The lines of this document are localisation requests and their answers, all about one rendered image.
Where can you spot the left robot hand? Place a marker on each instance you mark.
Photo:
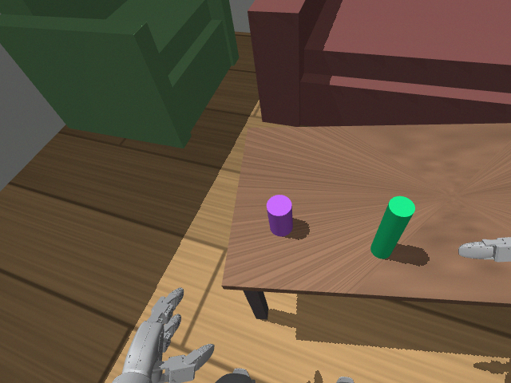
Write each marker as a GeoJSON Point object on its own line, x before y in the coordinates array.
{"type": "Point", "coordinates": [153, 338]}

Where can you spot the sofa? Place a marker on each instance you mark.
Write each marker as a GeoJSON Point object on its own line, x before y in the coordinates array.
{"type": "Point", "coordinates": [382, 62]}

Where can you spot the armchair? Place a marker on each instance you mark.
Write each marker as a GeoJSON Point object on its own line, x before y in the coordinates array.
{"type": "Point", "coordinates": [137, 69]}

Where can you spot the coffee table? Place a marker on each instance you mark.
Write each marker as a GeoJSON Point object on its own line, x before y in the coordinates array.
{"type": "Point", "coordinates": [340, 180]}

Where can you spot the right robot hand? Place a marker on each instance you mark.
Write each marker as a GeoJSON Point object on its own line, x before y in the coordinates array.
{"type": "Point", "coordinates": [498, 249]}

